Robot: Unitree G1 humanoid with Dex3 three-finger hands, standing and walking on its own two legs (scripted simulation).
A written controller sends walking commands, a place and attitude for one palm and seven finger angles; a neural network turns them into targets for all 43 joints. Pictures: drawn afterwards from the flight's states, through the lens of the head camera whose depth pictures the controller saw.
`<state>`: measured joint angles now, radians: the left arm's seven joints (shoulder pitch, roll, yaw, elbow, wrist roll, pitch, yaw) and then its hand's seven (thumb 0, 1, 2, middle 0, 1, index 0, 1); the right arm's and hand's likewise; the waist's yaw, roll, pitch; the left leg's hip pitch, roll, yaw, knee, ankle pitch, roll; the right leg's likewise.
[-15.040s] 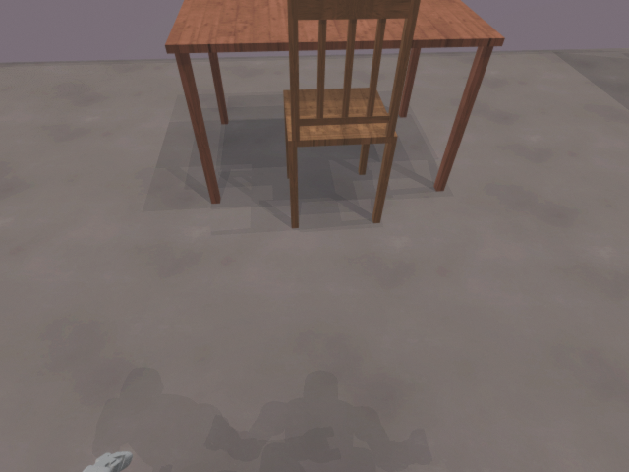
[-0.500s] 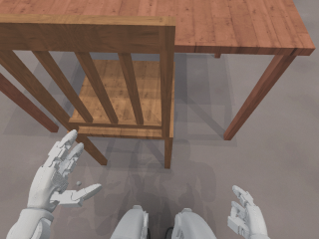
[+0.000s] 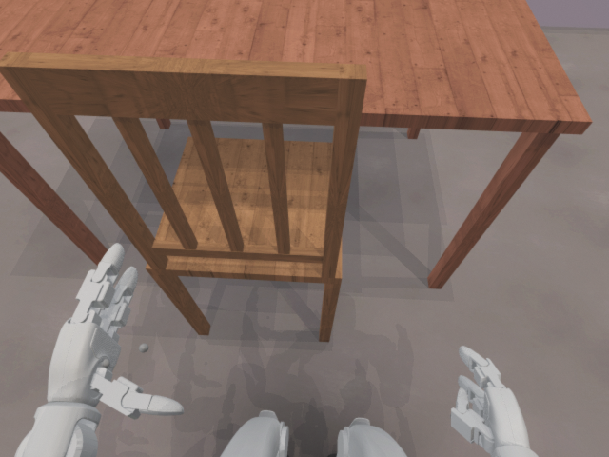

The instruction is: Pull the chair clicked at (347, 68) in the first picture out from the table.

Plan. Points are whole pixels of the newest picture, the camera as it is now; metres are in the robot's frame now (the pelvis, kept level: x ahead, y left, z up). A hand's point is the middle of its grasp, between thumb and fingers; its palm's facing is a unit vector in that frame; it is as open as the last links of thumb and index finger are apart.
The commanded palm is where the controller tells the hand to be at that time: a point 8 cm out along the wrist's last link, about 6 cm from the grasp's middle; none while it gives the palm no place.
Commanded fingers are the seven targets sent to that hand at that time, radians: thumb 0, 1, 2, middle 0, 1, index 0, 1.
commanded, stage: raise the hand toward the chair's back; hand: left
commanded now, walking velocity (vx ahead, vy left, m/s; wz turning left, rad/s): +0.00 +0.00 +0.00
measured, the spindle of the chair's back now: (221, 196) +0.47 +0.16 +0.01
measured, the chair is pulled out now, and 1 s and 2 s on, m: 0.00 0.00 0.00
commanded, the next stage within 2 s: aim the fingers beside a spindle in 0.76 s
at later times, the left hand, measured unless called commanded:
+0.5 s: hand (107, 336) +0.25 +0.24 +0.04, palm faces -0.02 -1.00 -0.04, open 16.9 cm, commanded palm +0.23 +0.30 +0.05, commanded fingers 0.00 -0.50 0.30 -0.06 -0.08 -0.06 -0.08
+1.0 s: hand (101, 337) +0.25 +0.25 +0.04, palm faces +0.02 -1.00 -0.05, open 16.9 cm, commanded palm +0.23 +0.30 +0.04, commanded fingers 0.00 -0.50 0.30 -0.06 -0.08 -0.06 -0.08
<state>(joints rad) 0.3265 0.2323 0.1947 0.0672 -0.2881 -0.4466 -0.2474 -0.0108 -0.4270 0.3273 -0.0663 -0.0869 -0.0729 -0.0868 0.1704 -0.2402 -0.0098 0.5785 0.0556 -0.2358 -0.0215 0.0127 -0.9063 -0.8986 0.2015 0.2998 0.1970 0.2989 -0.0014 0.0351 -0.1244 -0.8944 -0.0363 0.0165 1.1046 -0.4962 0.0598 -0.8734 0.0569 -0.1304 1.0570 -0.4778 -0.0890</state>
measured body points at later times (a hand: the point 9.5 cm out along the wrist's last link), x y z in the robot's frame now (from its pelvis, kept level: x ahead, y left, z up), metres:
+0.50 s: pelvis +0.01 +0.04 +0.01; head +0.09 +0.06 +0.45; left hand +0.24 +0.30 +0.05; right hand +0.18 -0.20 -0.07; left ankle +0.02 +0.08 -0.66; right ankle +0.02 -0.06 -0.66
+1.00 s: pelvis +0.00 +0.04 +0.00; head +0.08 +0.06 +0.44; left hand +0.24 +0.31 +0.05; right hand +0.19 -0.19 -0.08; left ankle +0.02 +0.08 -0.66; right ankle +0.02 -0.06 -0.66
